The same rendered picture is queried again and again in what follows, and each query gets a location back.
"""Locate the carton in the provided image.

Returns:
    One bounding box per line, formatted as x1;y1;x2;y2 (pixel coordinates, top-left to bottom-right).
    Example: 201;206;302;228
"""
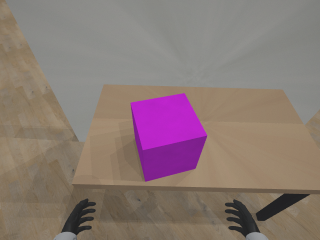
130;93;208;182

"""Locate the table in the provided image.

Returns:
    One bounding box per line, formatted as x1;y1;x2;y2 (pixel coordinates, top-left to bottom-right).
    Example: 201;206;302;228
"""
72;84;320;221

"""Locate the right robot hand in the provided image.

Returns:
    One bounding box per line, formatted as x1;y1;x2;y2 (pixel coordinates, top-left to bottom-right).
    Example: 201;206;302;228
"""
225;199;260;238

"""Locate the left robot hand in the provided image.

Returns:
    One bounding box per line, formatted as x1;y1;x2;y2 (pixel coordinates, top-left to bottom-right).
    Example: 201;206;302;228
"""
61;198;96;236

